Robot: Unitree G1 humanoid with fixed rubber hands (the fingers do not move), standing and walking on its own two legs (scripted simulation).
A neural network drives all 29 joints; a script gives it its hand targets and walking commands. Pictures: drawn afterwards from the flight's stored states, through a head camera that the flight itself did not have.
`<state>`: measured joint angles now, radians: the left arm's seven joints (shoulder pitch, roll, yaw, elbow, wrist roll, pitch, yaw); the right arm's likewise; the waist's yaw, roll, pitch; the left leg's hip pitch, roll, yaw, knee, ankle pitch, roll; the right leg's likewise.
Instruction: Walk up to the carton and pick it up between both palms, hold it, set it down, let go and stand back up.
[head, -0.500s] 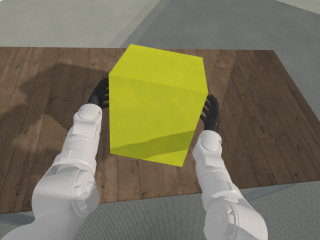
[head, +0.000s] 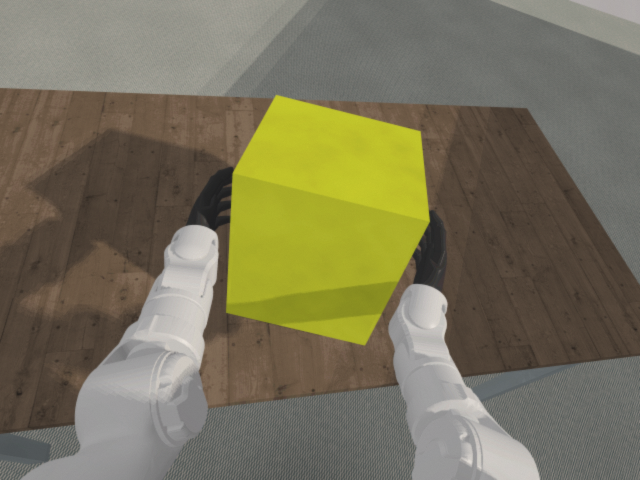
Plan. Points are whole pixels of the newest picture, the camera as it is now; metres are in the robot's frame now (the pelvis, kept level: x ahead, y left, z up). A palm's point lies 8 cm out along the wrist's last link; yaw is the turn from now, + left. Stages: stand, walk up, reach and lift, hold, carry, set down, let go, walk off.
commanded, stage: set down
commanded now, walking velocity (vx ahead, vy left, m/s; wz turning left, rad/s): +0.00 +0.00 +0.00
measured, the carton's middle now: (321, 223) +0.46 -0.08 +0.00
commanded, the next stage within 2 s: none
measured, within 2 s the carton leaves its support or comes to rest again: rests again in 1.54 s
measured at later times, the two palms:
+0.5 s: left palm (202, 236) +0.43 +0.09 +0.02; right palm (433, 277) +0.34 -0.19 +0.03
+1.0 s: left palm (203, 232) +0.44 +0.09 +0.02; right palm (431, 274) +0.34 -0.19 +0.03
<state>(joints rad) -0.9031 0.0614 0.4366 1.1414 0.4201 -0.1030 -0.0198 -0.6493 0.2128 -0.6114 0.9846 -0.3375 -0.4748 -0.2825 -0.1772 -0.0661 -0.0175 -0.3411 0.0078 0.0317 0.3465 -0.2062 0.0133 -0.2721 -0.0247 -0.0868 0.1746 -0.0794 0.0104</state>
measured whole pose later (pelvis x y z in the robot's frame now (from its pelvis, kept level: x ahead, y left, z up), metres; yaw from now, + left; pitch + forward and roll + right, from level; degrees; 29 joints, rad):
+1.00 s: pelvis -0.02 -0.01 +0.00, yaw +0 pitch +13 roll -2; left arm -0.97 0.16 0.45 1.36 0.37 -0.18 -0.01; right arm -0.78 0.20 -0.73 1.13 -0.41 -0.42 -0.25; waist -0.20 -0.05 -0.06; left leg -0.39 0.01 0.03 0.37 -0.20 0.02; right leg -0.33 -0.02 -0.09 0.22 -0.10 0.03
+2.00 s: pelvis -0.07 +0.00 -0.02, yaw +0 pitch +12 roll -3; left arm -0.93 0.27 0.00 1.44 -0.08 -0.18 -0.02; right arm -0.78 0.10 -0.39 1.25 0.02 -0.31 -0.29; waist -0.18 -0.04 -0.13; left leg -0.56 0.01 0.03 0.58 -0.23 0.03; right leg -0.50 -0.03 -0.08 0.43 -0.13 0.03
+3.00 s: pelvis -0.08 -0.01 -0.02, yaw -1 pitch +7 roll -2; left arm -0.39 0.31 -0.02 0.81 -0.13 -0.08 -0.16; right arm -0.20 0.10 -0.07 0.71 0.12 -0.36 -0.40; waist -0.05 -0.04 -0.07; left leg -0.50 0.02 0.03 0.60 -0.23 0.03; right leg -0.46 -0.03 -0.08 0.48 -0.15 0.02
